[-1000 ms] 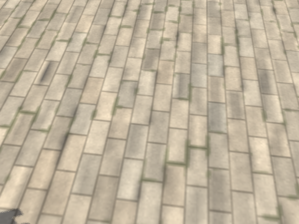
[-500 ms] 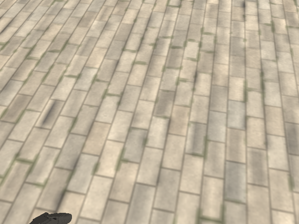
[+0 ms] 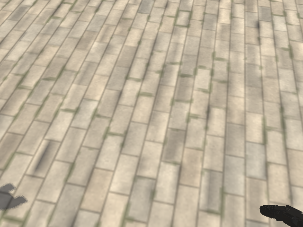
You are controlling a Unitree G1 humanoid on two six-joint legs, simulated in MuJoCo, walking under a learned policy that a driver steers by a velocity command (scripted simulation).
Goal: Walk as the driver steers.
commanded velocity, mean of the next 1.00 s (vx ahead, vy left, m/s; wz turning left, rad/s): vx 0.50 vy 0.00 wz -0.24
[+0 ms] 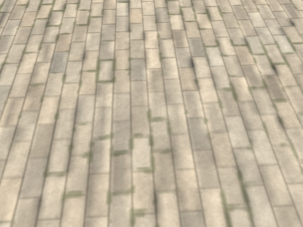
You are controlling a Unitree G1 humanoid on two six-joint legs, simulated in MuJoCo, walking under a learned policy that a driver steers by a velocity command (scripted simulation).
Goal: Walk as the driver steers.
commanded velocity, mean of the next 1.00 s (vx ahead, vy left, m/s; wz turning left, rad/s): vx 0.42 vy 0.00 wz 0.23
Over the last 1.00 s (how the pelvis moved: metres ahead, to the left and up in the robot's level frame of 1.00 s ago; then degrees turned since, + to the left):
0.53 -0.12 -0.01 -13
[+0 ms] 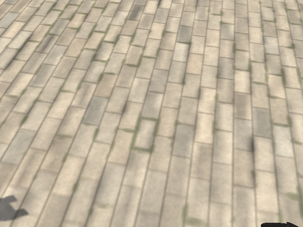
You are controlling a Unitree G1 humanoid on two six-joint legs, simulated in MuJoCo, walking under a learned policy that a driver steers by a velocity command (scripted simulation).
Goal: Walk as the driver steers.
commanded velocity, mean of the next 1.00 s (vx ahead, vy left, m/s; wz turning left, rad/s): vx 0.10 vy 0.00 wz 0.01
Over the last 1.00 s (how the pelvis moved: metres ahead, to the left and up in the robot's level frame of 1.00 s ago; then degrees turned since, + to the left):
0.52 0.06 0.01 13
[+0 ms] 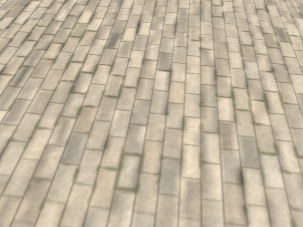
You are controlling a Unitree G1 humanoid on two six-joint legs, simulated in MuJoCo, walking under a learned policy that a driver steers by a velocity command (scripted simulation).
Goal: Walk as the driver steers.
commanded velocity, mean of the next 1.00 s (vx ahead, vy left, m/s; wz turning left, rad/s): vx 0.23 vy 0.00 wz -0.25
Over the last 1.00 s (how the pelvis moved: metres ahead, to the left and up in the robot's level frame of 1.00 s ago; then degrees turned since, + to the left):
0.14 0.01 0.00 0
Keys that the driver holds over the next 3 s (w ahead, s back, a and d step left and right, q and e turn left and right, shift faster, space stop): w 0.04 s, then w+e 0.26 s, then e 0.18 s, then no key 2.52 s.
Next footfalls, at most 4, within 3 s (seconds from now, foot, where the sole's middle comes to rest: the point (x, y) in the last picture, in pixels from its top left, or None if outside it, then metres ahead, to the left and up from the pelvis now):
0.40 right None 0.37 -0.16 -0.77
0.88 left None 0.46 0.06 -0.77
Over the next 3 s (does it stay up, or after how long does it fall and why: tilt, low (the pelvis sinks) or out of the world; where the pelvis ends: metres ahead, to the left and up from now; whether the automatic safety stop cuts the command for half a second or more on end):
stays up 0.38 -0.05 0.01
